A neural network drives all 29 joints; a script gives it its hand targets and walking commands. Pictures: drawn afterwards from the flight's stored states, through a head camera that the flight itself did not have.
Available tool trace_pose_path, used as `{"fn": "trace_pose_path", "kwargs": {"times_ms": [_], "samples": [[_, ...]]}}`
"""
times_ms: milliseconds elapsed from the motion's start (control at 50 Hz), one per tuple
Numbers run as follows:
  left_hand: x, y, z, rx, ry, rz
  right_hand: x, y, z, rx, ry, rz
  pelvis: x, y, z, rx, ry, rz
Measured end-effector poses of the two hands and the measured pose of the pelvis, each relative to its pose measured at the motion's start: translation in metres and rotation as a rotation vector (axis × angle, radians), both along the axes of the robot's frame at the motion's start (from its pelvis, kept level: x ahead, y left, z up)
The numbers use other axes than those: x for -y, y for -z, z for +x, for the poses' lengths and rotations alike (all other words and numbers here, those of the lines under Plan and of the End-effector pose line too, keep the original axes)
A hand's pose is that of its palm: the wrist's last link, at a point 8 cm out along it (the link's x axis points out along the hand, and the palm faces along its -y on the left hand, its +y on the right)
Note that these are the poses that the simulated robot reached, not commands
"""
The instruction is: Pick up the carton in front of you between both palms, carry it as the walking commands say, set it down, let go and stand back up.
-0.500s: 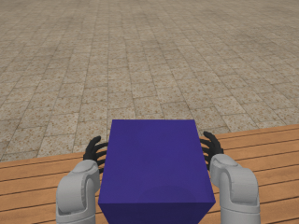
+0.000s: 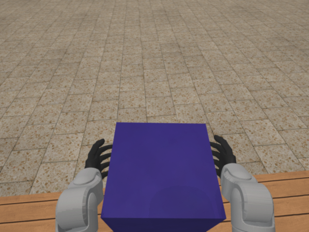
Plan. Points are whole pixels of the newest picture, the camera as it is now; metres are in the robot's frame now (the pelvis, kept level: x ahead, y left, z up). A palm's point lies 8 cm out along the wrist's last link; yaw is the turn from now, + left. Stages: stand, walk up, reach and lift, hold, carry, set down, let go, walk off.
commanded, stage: carry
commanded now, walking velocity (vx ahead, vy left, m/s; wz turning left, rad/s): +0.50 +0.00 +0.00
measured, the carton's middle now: (159, 184) +0.26 +0.00 +0.02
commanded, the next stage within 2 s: none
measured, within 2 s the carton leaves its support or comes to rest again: neither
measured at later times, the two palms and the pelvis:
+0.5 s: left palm (116, 65) +0.68 +0.15 +0.12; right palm (196, 63) +0.68 -0.15 +0.12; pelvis +0.33 +0.00 -0.01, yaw +0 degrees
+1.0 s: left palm (125, 34) +1.02 +0.14 +0.10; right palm (183, 32) +1.03 -0.16 +0.09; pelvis +0.67 -0.02 -0.03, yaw -2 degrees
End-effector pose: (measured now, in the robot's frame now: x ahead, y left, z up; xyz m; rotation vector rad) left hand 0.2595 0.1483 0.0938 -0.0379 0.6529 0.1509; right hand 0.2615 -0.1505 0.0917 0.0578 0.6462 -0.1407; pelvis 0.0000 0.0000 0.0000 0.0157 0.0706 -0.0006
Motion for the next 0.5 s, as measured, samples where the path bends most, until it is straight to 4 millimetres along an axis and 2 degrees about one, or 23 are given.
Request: {"fn": "trace_pose_path", "kwargs": {"times_ms": [60,100,160,260,380,500], "samples": [[-0.007,0.006,0.058,0.045,0.023,-0.017,-0.008,0.001,0.051,0.044,0.027,-0.01,-0.013,0.018,0.051,0.022,0.021,-0.004],[-0.011,0.011,0.093,0.031,0.036,-0.032,-0.011,0.002,0.082,0.031,0.044,-0.019,-0.019,0.022,0.076,0.025,0.028,0.005],[-0.012,0.011,0.137,-0.017,0.055,-0.04,-0.012,0.002,0.119,-0.016,0.076,-0.008,-0.025,0.013,0.108,0.019,0.039,-0.009],[-0.011,-0.006,0.211,-0.019,0.068,-0.043,-0.012,-0.015,0.188,-0.019,0.089,-0.012,-0.029,-0.003,0.164,0.007,0.032,-0.027],[-0.009,-0.026,0.312,-0.001,0.073,0.008,-0.009,-0.035,0.299,-0.004,0.025,-0.052,-0.022,-0.007,0.238,-0.005,0.015,-0.03],[0.003,-0.023,0.42,-0.031,0.057,0.052,0.003,-0.027,0.417,-0.032,-0.025,-0.065,-0.003,0.008,0.328,-0.008,-0.002,-0.01]]}}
